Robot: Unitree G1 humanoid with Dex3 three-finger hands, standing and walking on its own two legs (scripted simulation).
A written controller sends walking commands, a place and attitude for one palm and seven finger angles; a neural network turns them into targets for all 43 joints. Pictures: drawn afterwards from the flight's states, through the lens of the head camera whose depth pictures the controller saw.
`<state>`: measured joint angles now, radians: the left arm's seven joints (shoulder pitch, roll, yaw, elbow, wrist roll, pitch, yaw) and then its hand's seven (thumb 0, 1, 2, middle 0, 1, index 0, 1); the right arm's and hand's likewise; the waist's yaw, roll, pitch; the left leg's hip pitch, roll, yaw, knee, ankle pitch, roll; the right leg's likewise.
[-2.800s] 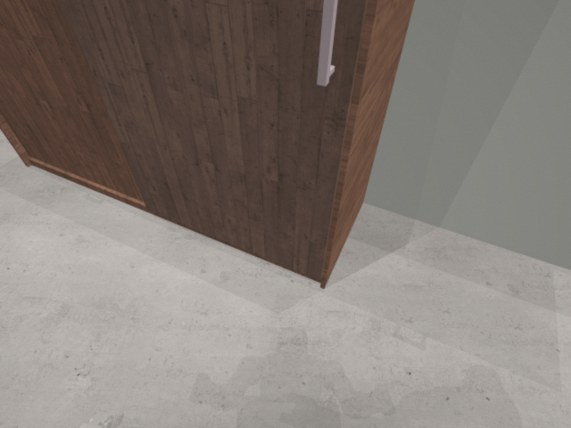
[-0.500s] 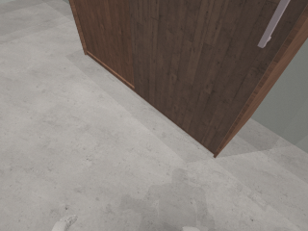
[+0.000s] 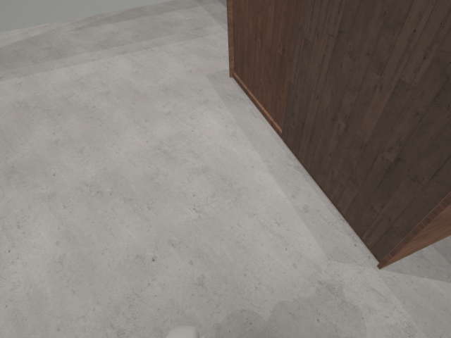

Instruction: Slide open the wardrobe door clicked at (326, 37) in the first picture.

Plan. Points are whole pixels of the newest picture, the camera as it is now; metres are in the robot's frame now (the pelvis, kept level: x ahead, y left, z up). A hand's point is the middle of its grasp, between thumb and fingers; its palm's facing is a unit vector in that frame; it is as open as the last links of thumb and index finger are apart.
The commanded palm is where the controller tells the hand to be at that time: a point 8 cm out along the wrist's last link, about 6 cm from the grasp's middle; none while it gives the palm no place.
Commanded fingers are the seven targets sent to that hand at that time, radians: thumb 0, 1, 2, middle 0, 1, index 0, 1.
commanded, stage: walk to a spot facing it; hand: right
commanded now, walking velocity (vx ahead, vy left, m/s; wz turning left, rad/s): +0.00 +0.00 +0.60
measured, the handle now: out of the picture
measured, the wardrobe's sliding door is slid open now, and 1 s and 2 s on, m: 0.00 0.00 0.00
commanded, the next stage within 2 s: none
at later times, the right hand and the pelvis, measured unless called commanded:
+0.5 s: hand out of the picture +0.12 -0.11 -0.16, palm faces -0.21 +0.96 -0.20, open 7.4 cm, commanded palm none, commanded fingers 0.00 -0.90 -0.90 0.20 0.30 0.20 0.30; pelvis +0.07 +0.06 +0.00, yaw +17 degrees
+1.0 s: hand (287, 216) +0.45 -0.13 -0.17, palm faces -0.45 +0.88 -0.18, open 7.4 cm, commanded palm none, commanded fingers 0.00 -0.90 -0.90 0.20 0.30 0.20 0.30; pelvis +0.29 +0.02 +0.00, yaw +34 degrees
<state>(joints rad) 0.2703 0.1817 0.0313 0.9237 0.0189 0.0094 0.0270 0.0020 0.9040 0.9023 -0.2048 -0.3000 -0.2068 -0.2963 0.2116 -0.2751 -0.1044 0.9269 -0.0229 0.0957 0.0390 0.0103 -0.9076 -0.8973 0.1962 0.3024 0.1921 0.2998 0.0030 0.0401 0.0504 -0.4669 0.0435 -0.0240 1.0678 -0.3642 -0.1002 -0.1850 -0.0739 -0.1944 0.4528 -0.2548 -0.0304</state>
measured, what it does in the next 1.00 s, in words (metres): walks ahead, turning left: left foot, then right foot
